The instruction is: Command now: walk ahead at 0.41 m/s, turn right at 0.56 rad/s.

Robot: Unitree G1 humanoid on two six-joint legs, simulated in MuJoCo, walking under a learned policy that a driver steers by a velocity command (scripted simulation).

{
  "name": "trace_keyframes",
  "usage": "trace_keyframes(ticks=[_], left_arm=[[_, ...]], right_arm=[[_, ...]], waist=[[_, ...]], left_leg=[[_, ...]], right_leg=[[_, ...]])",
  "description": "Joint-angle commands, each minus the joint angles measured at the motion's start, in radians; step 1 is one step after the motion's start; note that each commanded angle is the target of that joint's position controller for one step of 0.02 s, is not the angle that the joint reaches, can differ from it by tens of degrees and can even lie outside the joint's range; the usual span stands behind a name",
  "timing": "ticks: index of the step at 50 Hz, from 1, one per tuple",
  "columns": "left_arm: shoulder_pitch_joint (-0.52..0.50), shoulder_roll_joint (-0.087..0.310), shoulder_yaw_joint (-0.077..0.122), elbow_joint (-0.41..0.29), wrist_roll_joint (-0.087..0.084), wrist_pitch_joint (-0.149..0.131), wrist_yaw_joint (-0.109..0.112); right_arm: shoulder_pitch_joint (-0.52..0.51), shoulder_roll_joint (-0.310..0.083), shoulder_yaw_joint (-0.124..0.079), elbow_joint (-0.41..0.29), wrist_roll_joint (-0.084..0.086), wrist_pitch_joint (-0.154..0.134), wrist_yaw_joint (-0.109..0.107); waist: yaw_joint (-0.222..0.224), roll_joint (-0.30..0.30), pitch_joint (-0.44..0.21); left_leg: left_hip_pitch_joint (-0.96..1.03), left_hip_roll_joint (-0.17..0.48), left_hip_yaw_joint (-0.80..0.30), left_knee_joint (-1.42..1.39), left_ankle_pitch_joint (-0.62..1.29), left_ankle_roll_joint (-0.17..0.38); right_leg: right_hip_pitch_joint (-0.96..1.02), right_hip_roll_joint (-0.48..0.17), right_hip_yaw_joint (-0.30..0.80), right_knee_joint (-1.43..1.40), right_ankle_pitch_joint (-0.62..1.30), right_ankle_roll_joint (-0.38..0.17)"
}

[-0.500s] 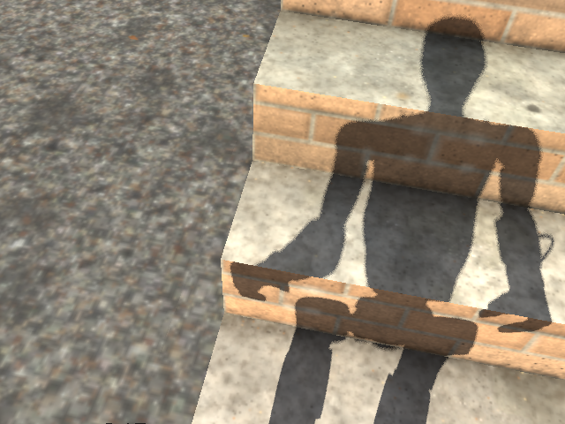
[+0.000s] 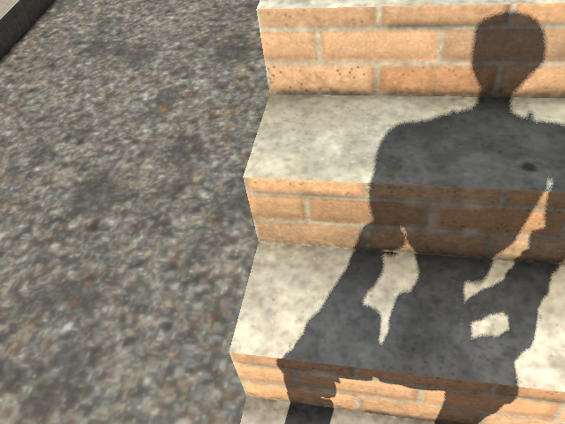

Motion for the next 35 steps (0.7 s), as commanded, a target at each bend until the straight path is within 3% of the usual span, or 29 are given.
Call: trace_keyframes(ticks=[1,3,4,6,8,10,11,12,13,14,15,16,17,18,19,20,21,22,23,24,25,26,27,28,29,31,33,34,35], left_arm=[[-0.066,0.167,0.021,-0.043,-0.011,-0.032,-0.051],[0.077,0.120,0.011,0.026,0.003,-0.024,-0.052],[0.171,0.129,0.010,0.054,0.010,-0.017,-0.058],[0.327,0.094,-0.004,0.126,0.035,-0.003,-0.057],[0.370,0.051,-0.019,0.151,0.047,0.006,-0.044],[0.397,0.046,-0.018,0.179,0.051,0.016,-0.024],[0.186,0.048,0.001,0.113,-0.148,0.063,0.044],[0.108,0.104,0.006,0.094,-0.133,0.070,0.064],[0.086,0.125,0.021,0.056,-0.138,0.078,0.080],[0.044,0.140,0.028,0.007,-0.119,0.059,0.089],[-0.003,0.218,0.053,-0.068,-0.142,0.060,0.105],[-0.086,0.282,0.066,-0.112,-0.152,0.075,0.116],[-0.085,0.329,0.084,-0.140,-0.154,0.078,0.104],[-0.133,0.365,0.108,-0.153,-0.164,0.084,0.100],[-0.164,0.349,0.124,-0.156,-0.165,0.087,0.110],[-0.115,0.265,0.116,-0.130,-0.124,0.085,0.114],[-0.052,0.131,0.085,-0.200,-0.091,0.105,0.087],[0.128,0.105,0.095,-0.052,0.033,0.049,-0.050],[-0.086,0.150,0.100,-0.072,-0.074,0.040,-0.070],[-0.154,0.031,0.037,-0.319,-0.024,0.083,0.036],[-0.136,0.041,0.020,-0.262,-0.047,0.091,0.056],[-0.153,0.049,0.007,-0.237,-0.092,0.088,0.044],[-0.100,0.077,0.013,-0.188,-0.117,0.088,0.024],[-0.062,0.098,0.013,-0.163,-0.113,0.093,0.019],[-0.077,0.092,0.001,-0.167,-0.118,0.093,0.030],[-0.159,0.114,-0.012,-0.210,-0.101,0.098,0.069],[-0.260,0.173,-0.010,-0.273,-0.097,0.098,0.094],[-0.278,0.176,-0.014,-0.299,-0.097,0.102,0.102],[-0.278,0.180,-0.020,-0.308,-0.094,0.104,0.104]], right_arm=[[-0.106,-0.151,-0.047,-0.120,-0.008,-0.054,-0.013],[-0.174,-0.134,-0.032,-0.158,-0.003,-0.059,-0.027],[-0.221,-0.132,-0.024,-0.173,-0.005,-0.068,-0.032],[-0.288,-0.107,-0.003,-0.208,-0.007,-0.080,-0.029],[-0.328,-0.072,0.019,-0.231,-0.007,-0.097,-0.024],[-0.348,-0.039,0.046,-0.253,-0.002,-0.096,-0.009],[-0.663,0.093,0.059,-0.345,0.106,-0.108,-0.018],[-0.657,0.088,0.066,-0.401,0.124,-0.101,-0.017],[-0.625,0.042,0.061,-0.425,0.107,-0.071,-0.027],[-0.571,-0.010,0.045,-0.434,0.103,-0.040,-0.045],[-0.490,-0.004,0.068,-0.438,0.093,-0.015,-0.063],[-0.334,0.039,0.077,-0.388,0.063,-0.014,-0.078],[-0.174,-0.005,0.046,-0.331,0.107,-0.026,-0.075],[-0.022,-0.047,0.017,-0.276,0.096,-0.031,-0.079],[0.034,-0.110,-0.009,-0.237,0.079,-0.031,-0.081],[0.025,-0.131,-0.024,-0.197,0.034,-0.023,-0.073],[-0.087,-0.221,-0.031,-0.202,-0.036,0.007,-0.070],[0.139,-0.136,-0.026,-0.271,-0.074,0.035,-0.003],[0.047,-0.042,0.026,-0.175,-0.081,0.049,0.048],[-0.329,0.037,0.026,-0.150,0.062,0.036,-0.028],[-0.247,0.106,0.048,-0.107,0.022,0.034,-0.051],[-0.146,0.089,0.041,-0.069,-0.031,0.027,-0.057],[-0.137,0.090,0.045,-0.037,-0.026,0.015,-0.041],[-0.141,0.083,0.040,-0.021,0.004,0.002,-0.035],[-0.120,0.042,0.026,-0.013,0.022,-0.011,-0.033],[-0.146,0.003,0.015,-0.020,0.014,-0.033,-0.029],[-0.148,-0.035,0.003,-0.034,-0.003,-0.044,-0.041],[-0.115,-0.043,0.001,-0.029,-0.004,-0.046,-0.050],[-0.080,-0.046,0.002,-0.024,-0.010,-0.053,-0.058]], waist=[[-0.087,-0.181,-0.044],[-0.050,-0.155,-0.044],[-0.024,-0.177,-0.023],[0.017,-0.186,0.000],[0.028,-0.174,0.020],[0.028,-0.202,0.073],[0.030,-0.100,0.199],[-0.021,-0.136,0.177],[-0.060,-0.147,0.127],[-0.077,-0.180,0.100],[-0.116,-0.168,0.083],[-0.193,-0.118,-0.081],[-0.235,-0.216,-0.138],[-0.276,-0.254,-0.192],[-0.289,-0.203,-0.188],[-0.245,-0.085,-0.171],[-0.100,0.422,-0.282],[-0.268,0.344,-0.316],[-0.200,0.144,-0.032],[0.106,0.173,-0.026],[0.049,0.012,-0.060],[0.011,-0.051,-0.063],[0.042,-0.072,-0.067],[0.055,-0.098,-0.043],[0.031,-0.093,-0.005],[0.002,-0.035,0.025],[-0.052,-0.004,-0.036],[-0.067,0.017,-0.070],[-0.070,0.030,-0.063]], left_leg=[[-0.098,-0.057,0.024,0.125,-0.063,0.024],[-0.254,-0.072,0.002,0.235,-0.150,-0.005],[-0.356,-0.088,0.010,0.352,-0.252,-0.002],[-0.595,-0.096,-0.007,0.566,-0.372,0.026],[-0.708,-0.087,-0.004,0.620,-0.422,0.051],[-0.835,-0.081,-0.016,0.735,-0.479,0.064],[-1.002,-0.056,0.215,0.791,-0.433,-0.031],[-0.942,-0.023,0.168,0.748,-0.426,-0.052],[-0.781,0.038,0.104,0.541,-0.330,-0.046],[-0.607,0.040,0.107,0.494,-0.226,-0.039],[-0.275,0.084,0.064,0.134,-0.248,0.014],[0.220,-0.009,0.109,-0.005,-0.224,0.066],[0.525,-0.098,0.219,-0.025,-0.210,0.047],[0.643,-0.099,0.190,-0.139,-0.164,0.032],[0.622,-0.101,0.157,-0.429,-0.188,0.019],[0.682,-0.068,-0.006,-0.656,-0.151,0.051],[0.667,0.256,-0.600,-0.987,0.057,0.213],[0.520,0.299,-0.919,-1.162,-0.508,0.359],[0.307,0.193,-0.685,-1.061,-0.806,0.289],[0.270,0.218,-0.554,-0.961,-0.573,0.208],[0.301,0.193,-0.405,-0.829,-0.463,0.181],[0.236,0.123,-0.263,-0.767,-0.373,0.162],[0.145,0.081,-0.145,-0.787,-0.334,0.145],[0.097,0.094,-0.182,-0.827,-0.349,0.157],[0.100,0.097,-0.202,-0.820,-0.368,0.187],[0.091,0.117,-0.303,-0.860,-0.422,0.238],[0.214,0.148,-0.458,-0.904,-0.509,0.279],[0.286,0.151,-0.498,-0.905,-0.526,0.278],[0.289,0.152,-0.528,-0.914,-0.533,0.275]], right_leg=[[0.192,-0.220,0.460,-0.331,0.351,-0.135],[0.377,-0.236,0.511,-0.263,0.535,-0.159],[0.464,-0.253,0.560,-0.242,0.597,-0.186],[0.606,-0.274,0.639,-0.214,0.591,-0.197],[0.613,-0.255,0.661,-0.210,0.548,-0.171],[0.586,-0.259,0.705,-0.253,0.482,-0.173],[0.520,-0.156,0.675,-0.296,0.701,-0.165],[0.427,-0.168,0.665,-0.329,0.683,-0.137],[0.301,-0.107,0.596,-0.357,0.632,-0.090],[0.205,-0.107,0.586,-0.421,0.720,-0.105],[0.073,-0.128,0.556,-0.564,0.696,-0.087],[-0.039,-0.076,0.466,-0.540,1.076,-0.031],[-0.073,-0.094,0.454,-0.504,1.578,-0.008],[0.027,-0.113,0.460,-0.411,1.799,0.015],[0.178,-0.076,0.445,-0.254,1.734,0.018],[0.175,-0.014,0.497,-0.076,1.201,0.009],[-0.038,0.230,0.438,0.510,0.062,0.096],[-0.311,0.299,0.793,1.018,0.207,0.050],[-0.579,0.296,0.776,1.189,0.355,0.006],[-0.340,0.195,0.468,1.048,0.224,0.099],[-0.351,0.150,0.410,1.041,0.162,0.145],[-0.279,0.162,0.354,1.082,0.159,0.169],[-0.201,0.173,0.312,1.109,0.248,0.181],[-0.201,0.173,0.307,1.119,0.308,0.190],[-0.257,0.173,0.312,1.124,0.350,0.182],[-0.334,0.160,0.301,1.175,0.317,0.177],[-0.458,0.142,0.286,1.274,0.262,0.189],[-0.495,0.131,0.285,1.258,0.259,0.194],[-0.497,0.119,0.291,1.203,0.248,0.201]])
